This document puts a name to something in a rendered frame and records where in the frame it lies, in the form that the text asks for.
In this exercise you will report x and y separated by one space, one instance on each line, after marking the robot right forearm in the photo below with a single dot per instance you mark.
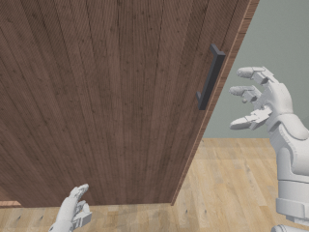
290 141

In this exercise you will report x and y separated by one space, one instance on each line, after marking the handle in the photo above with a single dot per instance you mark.
216 64

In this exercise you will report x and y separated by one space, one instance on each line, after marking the robot left forearm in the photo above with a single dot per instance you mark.
61 226

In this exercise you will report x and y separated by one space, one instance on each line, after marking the robot left hand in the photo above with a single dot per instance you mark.
70 208

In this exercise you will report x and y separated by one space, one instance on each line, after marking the robot right hand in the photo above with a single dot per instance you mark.
276 98

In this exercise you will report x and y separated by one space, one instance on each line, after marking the wardrobe door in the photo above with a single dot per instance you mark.
4 196
103 93

